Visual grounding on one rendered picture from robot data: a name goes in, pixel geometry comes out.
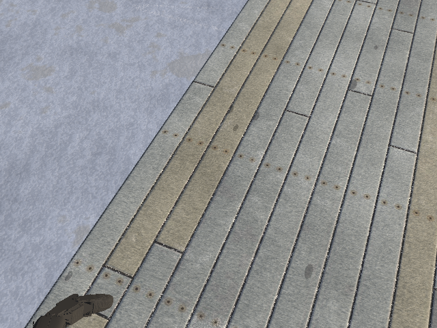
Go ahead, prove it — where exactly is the left robot hand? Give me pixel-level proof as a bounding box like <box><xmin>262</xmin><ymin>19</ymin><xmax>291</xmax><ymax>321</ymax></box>
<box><xmin>33</xmin><ymin>294</ymin><xmax>113</xmax><ymax>328</ymax></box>

